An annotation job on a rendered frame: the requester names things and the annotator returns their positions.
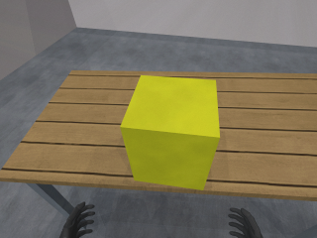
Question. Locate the table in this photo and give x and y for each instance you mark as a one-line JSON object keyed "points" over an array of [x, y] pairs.
{"points": [[267, 146]]}

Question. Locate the robot left hand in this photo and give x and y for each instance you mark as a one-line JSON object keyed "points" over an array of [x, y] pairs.
{"points": [[73, 224]]}

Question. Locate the carton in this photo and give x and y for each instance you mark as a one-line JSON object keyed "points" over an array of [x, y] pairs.
{"points": [[171, 130]]}

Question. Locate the robot right hand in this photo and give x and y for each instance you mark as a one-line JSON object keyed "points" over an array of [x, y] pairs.
{"points": [[249, 227]]}

